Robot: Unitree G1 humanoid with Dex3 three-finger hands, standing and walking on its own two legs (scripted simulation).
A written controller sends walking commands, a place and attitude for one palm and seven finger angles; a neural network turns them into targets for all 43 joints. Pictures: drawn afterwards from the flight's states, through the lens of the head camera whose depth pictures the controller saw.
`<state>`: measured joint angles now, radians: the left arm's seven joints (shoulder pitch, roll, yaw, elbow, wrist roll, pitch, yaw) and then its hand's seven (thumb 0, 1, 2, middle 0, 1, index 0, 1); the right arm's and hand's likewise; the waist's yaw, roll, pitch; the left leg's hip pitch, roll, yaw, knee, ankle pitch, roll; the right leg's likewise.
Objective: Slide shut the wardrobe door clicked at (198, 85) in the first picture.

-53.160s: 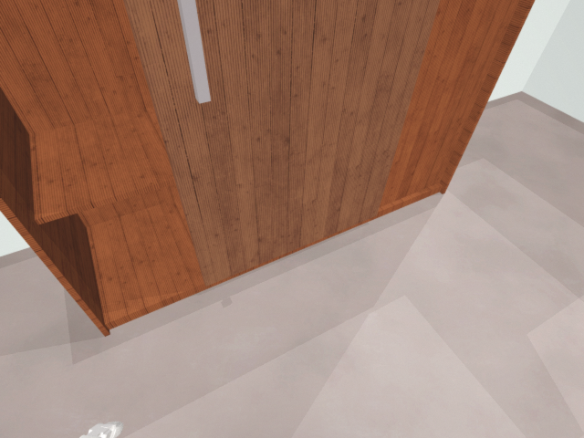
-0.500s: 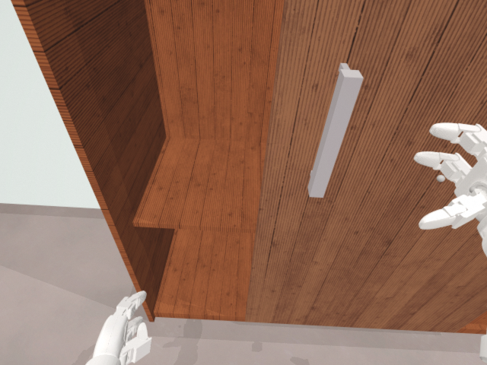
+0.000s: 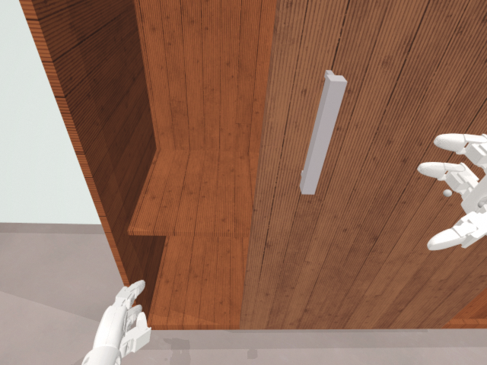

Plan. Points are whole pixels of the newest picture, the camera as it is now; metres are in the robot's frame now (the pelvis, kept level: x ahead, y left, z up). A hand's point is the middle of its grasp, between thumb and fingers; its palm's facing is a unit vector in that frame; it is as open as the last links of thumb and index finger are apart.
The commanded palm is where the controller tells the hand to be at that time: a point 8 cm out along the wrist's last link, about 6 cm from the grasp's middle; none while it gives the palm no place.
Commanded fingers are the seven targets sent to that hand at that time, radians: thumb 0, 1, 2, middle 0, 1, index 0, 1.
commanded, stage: draw the hand back to the body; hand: right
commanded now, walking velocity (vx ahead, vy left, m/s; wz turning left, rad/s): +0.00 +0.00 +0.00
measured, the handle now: (317, 136) +0.48 -0.13 +0.19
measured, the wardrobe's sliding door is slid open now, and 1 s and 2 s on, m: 0.36 0.36 0.36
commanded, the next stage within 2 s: step back with the hand held close in 1.56 s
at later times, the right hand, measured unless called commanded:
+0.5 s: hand (446, 231) +0.25 -0.26 +0.19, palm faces +0.04 +0.99 -0.12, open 14.6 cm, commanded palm +0.21 -0.29 +0.21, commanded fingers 0.00 0.30 -0.32 0.24 1.00 0.24 1.00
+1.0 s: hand (454, 249) +0.23 -0.27 +0.17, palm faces +0.41 +0.84 -0.35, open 10.6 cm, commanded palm +0.18 -0.31 +0.19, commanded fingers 0.00 -0.61 -0.76 0.21 0.47 0.21 0.47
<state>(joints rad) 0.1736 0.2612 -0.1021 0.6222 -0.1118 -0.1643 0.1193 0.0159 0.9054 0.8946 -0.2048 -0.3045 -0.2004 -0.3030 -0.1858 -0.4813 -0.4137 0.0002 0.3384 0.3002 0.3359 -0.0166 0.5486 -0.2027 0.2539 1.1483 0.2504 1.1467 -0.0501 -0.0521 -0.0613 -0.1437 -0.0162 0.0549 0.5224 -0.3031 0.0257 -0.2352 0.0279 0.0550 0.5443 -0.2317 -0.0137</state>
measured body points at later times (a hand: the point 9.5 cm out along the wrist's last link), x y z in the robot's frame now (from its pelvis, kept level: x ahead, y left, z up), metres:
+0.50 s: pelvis +0.01 +0.01 +0.00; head -0.04 +0.04 +0.44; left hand +0.21 +0.24 -0.06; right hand +0.24 -0.31 +0.20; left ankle -0.01 +0.10 -0.73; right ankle +0.04 -0.11 -0.73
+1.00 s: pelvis +0.02 -0.01 +0.01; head +0.00 +0.01 +0.45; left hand +0.21 +0.20 -0.08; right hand +0.21 -0.32 +0.19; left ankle -0.01 +0.10 -0.73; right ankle +0.04 -0.11 -0.73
